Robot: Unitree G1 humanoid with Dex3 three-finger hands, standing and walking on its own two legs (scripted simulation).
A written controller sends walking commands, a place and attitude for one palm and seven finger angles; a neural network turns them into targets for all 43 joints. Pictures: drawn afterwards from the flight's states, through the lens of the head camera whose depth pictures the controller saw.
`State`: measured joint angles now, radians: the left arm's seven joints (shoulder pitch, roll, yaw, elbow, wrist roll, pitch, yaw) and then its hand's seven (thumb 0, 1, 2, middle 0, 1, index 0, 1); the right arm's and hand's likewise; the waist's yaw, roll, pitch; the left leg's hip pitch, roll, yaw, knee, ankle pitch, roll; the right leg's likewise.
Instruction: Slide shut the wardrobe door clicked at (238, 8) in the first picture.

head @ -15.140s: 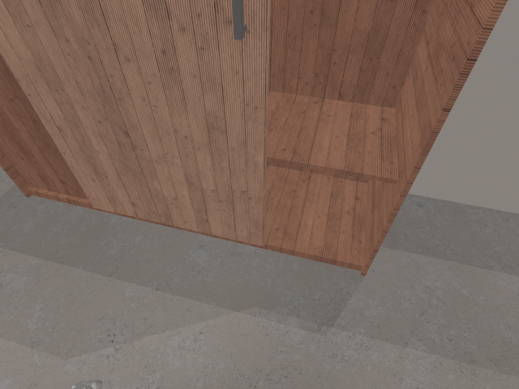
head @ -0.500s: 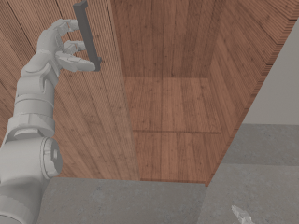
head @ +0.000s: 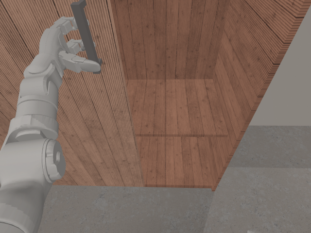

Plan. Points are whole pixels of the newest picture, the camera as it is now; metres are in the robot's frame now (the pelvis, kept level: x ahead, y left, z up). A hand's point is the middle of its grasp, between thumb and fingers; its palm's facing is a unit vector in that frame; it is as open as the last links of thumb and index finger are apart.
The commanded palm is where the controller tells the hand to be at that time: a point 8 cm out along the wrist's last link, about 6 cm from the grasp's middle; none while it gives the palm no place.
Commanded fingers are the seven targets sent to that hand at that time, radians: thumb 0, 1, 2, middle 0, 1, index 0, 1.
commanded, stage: slide the fingers in behind the handle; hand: left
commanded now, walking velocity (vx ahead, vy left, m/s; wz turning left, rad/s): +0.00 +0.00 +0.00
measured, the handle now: (90, 39) +0.51 +0.16 +0.27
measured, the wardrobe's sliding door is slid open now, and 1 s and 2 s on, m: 0.44 0.44 0.44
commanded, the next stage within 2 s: grip the handle and tug to test in 1.60 s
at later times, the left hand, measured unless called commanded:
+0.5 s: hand (83, 51) +0.45 +0.16 +0.27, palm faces +0.00 -1.00 -0.02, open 14.1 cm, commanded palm +0.43 +0.21 +0.26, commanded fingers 0.00 -0.50 0.30 -0.30 -1.20 -0.30 -1.20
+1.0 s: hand (86, 52) +0.45 +0.16 +0.27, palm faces +0.01 -1.00 -0.01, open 14.3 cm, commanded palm +0.43 +0.19 +0.26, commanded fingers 0.00 -0.50 0.30 -0.30 -1.20 -0.30 -1.20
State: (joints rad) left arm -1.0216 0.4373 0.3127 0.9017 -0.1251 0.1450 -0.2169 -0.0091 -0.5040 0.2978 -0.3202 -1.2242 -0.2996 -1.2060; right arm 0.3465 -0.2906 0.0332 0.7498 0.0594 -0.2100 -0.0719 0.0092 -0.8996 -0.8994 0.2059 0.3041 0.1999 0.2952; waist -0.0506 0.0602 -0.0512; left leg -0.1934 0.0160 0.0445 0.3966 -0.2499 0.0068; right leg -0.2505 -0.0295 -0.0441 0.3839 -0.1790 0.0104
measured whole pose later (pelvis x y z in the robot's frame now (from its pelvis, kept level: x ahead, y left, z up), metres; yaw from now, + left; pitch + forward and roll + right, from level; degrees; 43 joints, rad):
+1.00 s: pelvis +0.00 +0.00 +0.00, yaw +0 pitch +1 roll +0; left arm -0.93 0.36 0.28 0.71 -0.15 0.24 -0.15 -0.01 -0.50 0.30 -0.30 -1.20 -0.24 -1.18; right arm 0.28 -0.27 0.04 0.71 0.06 -0.17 -0.07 0.01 -0.90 -0.90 0.21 0.30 0.20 0.30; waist -0.03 0.06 -0.05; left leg -0.16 0.01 0.04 0.40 -0.26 0.01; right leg -0.22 -0.03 -0.05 0.39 -0.19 0.01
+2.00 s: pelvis +0.01 +0.00 +0.00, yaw +0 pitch +1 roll +0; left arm -0.93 0.31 0.25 0.68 -0.14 0.24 -0.09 -0.01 -0.18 0.44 -0.31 -1.25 -0.25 -1.25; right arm 0.27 -0.27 0.04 0.72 0.06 -0.18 -0.06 0.01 -0.90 -0.90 0.21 0.30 0.20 0.30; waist -0.03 0.06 -0.05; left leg -0.15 0.02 0.04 0.39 -0.26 0.00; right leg -0.21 -0.03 -0.04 0.39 -0.20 0.01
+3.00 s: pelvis +0.03 +0.00 +0.00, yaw -2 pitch +2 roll +0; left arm -0.72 0.31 0.30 0.34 -0.15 0.38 -0.09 0.00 0.80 0.81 -0.32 -1.39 -0.23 -1.29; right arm 0.22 -0.26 0.04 0.66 0.05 -0.09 -0.04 0.01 -0.90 -0.90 0.21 0.30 0.20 0.30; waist -0.05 0.08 -0.06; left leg -0.10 0.02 0.07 0.36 -0.28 0.01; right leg -0.18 -0.02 -0.02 0.37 -0.21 0.02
